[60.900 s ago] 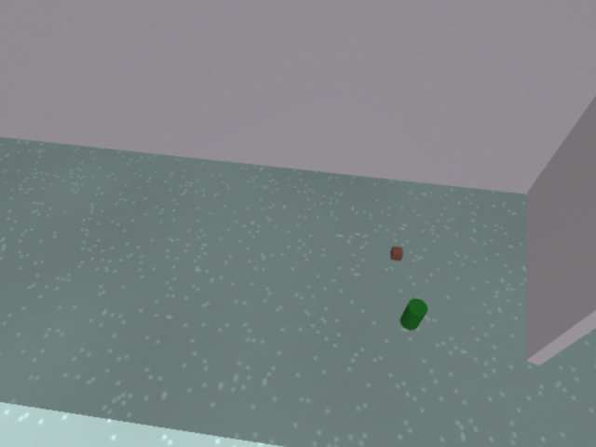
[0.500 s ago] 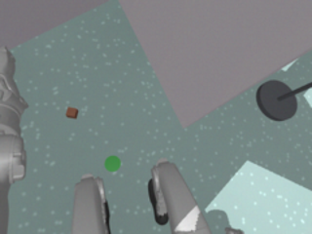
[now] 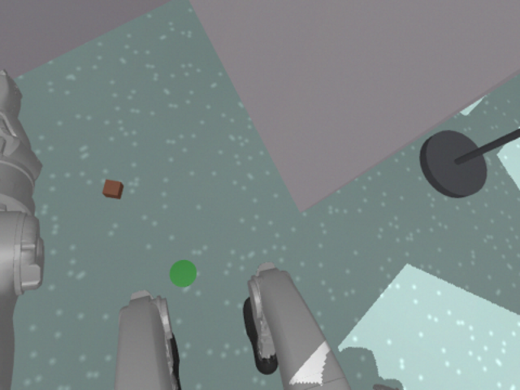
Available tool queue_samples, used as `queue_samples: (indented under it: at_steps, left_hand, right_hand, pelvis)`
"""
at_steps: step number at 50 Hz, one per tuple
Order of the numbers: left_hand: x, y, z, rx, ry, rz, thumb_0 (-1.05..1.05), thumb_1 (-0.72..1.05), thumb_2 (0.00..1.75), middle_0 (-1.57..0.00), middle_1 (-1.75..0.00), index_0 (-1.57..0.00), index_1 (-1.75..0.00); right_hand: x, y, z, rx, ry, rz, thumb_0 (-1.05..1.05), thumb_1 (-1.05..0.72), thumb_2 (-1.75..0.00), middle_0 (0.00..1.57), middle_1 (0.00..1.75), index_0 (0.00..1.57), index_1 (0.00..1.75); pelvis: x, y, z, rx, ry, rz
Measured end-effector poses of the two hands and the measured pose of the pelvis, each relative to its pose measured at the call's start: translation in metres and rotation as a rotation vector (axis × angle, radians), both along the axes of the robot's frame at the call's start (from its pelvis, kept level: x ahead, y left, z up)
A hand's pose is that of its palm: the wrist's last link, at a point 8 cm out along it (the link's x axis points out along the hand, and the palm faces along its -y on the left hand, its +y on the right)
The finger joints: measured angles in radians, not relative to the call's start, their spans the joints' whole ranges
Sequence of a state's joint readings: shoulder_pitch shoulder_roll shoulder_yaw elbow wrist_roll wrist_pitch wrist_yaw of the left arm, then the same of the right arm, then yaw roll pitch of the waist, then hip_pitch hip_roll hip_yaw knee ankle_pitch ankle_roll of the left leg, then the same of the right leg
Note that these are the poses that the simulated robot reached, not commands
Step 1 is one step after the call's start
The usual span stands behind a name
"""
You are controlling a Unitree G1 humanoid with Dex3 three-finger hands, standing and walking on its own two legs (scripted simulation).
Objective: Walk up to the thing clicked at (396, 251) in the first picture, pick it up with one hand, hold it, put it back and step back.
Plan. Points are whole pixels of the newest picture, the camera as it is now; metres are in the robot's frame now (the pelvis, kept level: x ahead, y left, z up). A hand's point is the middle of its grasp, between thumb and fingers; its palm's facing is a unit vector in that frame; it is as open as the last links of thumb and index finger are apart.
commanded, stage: go down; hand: left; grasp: from above
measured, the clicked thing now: (113, 189) +0.57 +0.22 -0.54
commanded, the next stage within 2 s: approach in 0.02 s
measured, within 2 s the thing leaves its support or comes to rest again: neither
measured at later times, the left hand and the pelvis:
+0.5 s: hand (61, 162) +0.53 +0.25 -0.22, palm faces -0.38 -0.20 -0.90, open 12.3 cm; pelvis -0.01 -0.01 -0.09, yaw -1 degrees
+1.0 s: hand (100, 193) +0.53 +0.23 -0.43, palm faces -0.40 -0.22 -0.89, open 12.9 cm; pelvis -0.03 +0.00 -0.23, yaw -4 degrees
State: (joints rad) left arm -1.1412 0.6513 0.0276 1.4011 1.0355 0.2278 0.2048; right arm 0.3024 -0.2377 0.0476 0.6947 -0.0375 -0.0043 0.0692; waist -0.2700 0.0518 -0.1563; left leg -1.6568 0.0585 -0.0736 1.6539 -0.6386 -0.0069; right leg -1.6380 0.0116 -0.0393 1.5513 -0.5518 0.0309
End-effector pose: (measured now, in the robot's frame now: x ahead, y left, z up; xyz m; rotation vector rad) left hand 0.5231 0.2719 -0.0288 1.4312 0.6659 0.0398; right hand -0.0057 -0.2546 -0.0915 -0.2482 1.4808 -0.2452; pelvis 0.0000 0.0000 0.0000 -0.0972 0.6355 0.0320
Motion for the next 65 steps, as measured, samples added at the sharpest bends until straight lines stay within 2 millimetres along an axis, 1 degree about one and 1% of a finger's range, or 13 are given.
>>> queue_samples:
  at_steps: [10, 13, 16, 20, 27, 31, 38, 44, 49, 53, 56, 60, 65]
  left_hand:
    - [0.006, -0.005, -0.001, 0.007, 0.011, 0.013, 0.00, -0.19, 0.63, -0.38, -0.81, -0.42, -0.76]
    - [0.007, -0.006, -0.009, 0.009, 0.027, 0.019, 0.00, -0.18, 0.63, -0.38, -0.83, -0.42, -0.78]
    - [0.007, -0.008, -0.025, 0.013, 0.034, 0.026, 0.00, -0.19, 0.63, -0.37, -0.84, -0.40, -0.80]
    - [0.007, -0.013, -0.063, 0.013, 0.035, 0.034, 0.00, -0.21, 0.65, -0.34, -0.87, -0.38, -0.83]
    - [0.006, -0.026, -0.158, -0.029, 0.020, 0.050, 0.00, -0.24, 0.67, -0.31, -0.94, -0.36, -0.88]
    - [0.007, -0.027, -0.203, -0.027, -0.002, 0.052, 0.00, -0.24, 0.68, -0.31, -0.97, -0.36, -0.90]
    - [0.007, -0.019, -0.255, -0.007, -0.013, 0.088, 0.00, -0.27, 0.71, -0.30, -0.99, -0.35, -0.92]
    - [0.008, -0.020, -0.295, -0.011, 0.029, 0.096, 0.00, -0.31, 0.74, -0.25, -1.01, -0.31, -0.94]
    - [0.009, -0.034, -0.335, -0.029, 0.055, 0.062, 0.00, -0.33, 0.75, -0.21, -1.03, -0.28, -0.95]
    - [0.010, -0.047, -0.363, -0.053, 0.042, 0.051, 0.00, -0.32, 0.75, -0.20, -1.05, -0.27, -0.96]
    - [0.014, -0.053, -0.376, -0.055, 0.015, 0.062, 0.00, -0.32, 0.74, -0.20, -1.05, -0.28, -0.95]
    - [0.023, -0.052, -0.378, -0.041, -0.034, 0.097, 0.00, -0.32, 0.73, -0.20, -1.05, -0.28, -0.95]
    - [0.038, -0.042, -0.358, -0.024, -0.089, 0.147, 0.00, -0.35, 0.73, -0.20, -1.06, -0.28, -0.97]
  right_hand:
    - [-0.009, 0.002, -0.006, 0.015, 0.010, -0.013, 0.00, -0.91, -0.90, 0.20, 0.30, 0.20, 0.30]
    - [-0.012, 0.002, -0.010, 0.017, 0.015, -0.007, 0.00, -0.91, -0.90, 0.20, 0.30, 0.20, 0.30]
    - [-0.014, -0.001, -0.019, 0.012, 0.021, 0.005, 0.00, -0.91, -0.90, 0.20, 0.30, 0.20, 0.30]
    - [-0.019, -0.006, -0.039, -0.002, 0.037, 0.022, 0.00, -0.91, -0.90, 0.20, 0.30, 0.20, 0.30]
    - [-0.030, -0.012, -0.088, -0.016, 0.077, 0.047, 0.00, -0.91, -0.90, 0.20, 0.30, 0.20, 0.30]
    - [-0.037, -0.011, -0.121, -0.004, 0.101, 0.049, 0.00, -0.91, -0.90, 0.20, 0.30, 0.20, 0.30]
    - [-0.042, -0.002, -0.176, 0.039, 0.110, 0.061, 0.00, -0.91, -0.90, 0.20, 0.30, 0.20, 0.30]
    - [-0.043, 0.008, -0.204, 0.062, 0.112, 0.097, 0.00, -0.91, -0.90, 0.20, 0.30, 0.20, 0.30]
    - [-0.047, 0.013, -0.210, 0.062, 0.142, 0.134, 0.00, -0.91, -0.89, 0.20, 0.30, 0.20, 0.30]
    - [-0.053, 0.013, -0.204, 0.051, 0.173, 0.155, 0.00, -0.90, -0.89, 0.20, 0.30, 0.20, 0.30]
    - [-0.060, 0.011, -0.198, 0.043, 0.201, 0.160, 0.00, -0.91, -0.89, 0.20, 0.30, 0.20, 0.30]
    - [-0.067, 0.009, -0.191, 0.051, 0.234, 0.159, 0.00, -0.91, -0.89, 0.20, 0.30, 0.20, 0.30]
    - [-0.071, 0.007, -0.187, 0.074, 0.242, 0.148, 0.00, -0.91, -0.89, 0.20, 0.30, 0.20, 0.30]
  pelvis:
    - [-0.002, -0.001, -0.005, 0.002, 0.006, -0.003]
    - [-0.003, -0.002, -0.010, 0.003, 0.018, -0.005]
    - [-0.004, -0.004, -0.022, 0.002, 0.035, -0.007]
    - [-0.007, -0.006, -0.047, 0.000, 0.061, -0.011]
    - [-0.018, -0.008, -0.104, -0.001, 0.084, -0.021]
    - [-0.024, -0.008, -0.137, -0.002, 0.081, -0.026]
    - [-0.030, -0.006, -0.186, -0.010, 0.054, -0.031]
    - [-0.030, -0.004, -0.215, -0.025, 0.032, -0.031]
    - [-0.029, -0.004, -0.230, -0.041, 0.011, -0.035]
    - [-0.028, -0.004, -0.237, -0.055, 0.001, -0.042]
    - [-0.027, -0.003, -0.241, -0.065, -0.004, -0.048]
    - [-0.025, -0.003, -0.243, -0.072, -0.006, -0.055]
    - [-0.022, -0.003, -0.242, -0.078, 0.004, -0.064]
